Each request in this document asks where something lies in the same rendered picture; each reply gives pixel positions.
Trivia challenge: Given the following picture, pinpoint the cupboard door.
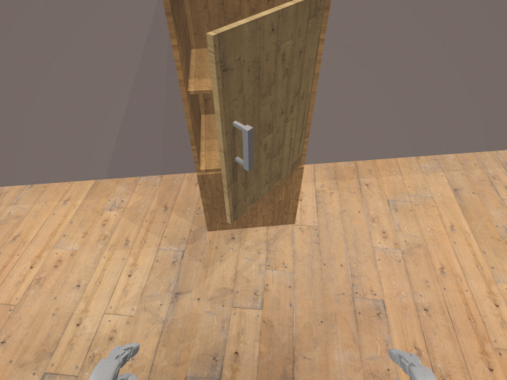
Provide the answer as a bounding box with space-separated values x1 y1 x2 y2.
206 0 326 224

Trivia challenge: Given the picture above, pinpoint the right robot hand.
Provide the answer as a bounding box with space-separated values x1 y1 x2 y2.
389 348 437 380

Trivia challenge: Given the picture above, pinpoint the handle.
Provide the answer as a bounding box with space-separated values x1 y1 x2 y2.
233 121 254 172

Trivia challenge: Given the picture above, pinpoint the left robot hand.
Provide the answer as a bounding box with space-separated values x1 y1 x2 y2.
88 343 139 380

